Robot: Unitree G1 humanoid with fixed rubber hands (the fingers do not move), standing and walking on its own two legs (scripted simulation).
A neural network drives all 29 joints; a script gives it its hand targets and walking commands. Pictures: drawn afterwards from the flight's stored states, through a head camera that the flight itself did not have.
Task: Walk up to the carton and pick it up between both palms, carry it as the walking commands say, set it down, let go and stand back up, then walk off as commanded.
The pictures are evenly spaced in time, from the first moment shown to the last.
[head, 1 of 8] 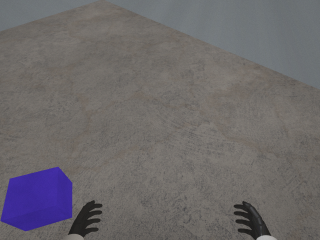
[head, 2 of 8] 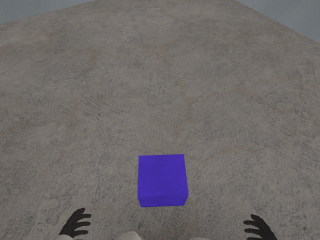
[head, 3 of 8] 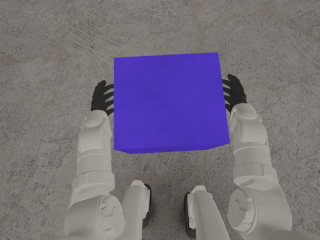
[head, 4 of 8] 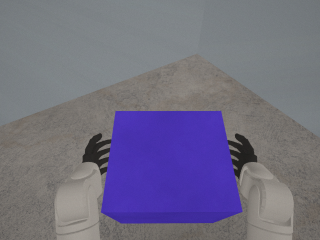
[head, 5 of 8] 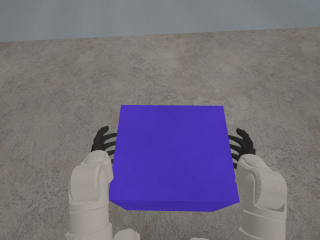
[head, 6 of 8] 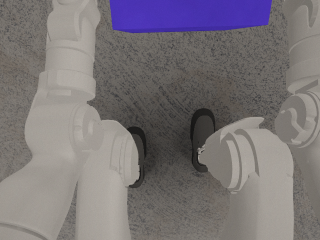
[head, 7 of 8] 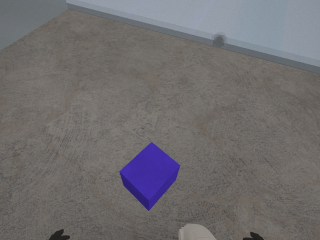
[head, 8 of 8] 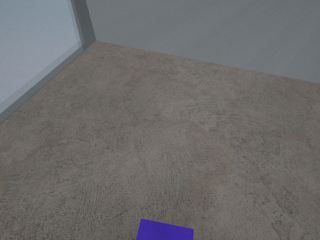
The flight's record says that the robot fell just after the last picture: no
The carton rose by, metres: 0.68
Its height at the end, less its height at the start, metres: +0.00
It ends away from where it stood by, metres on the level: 0.48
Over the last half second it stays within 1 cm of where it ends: yes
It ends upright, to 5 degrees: yes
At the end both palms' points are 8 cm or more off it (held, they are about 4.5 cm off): yes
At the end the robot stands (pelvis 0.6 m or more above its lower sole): yes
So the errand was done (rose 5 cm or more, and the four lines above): yes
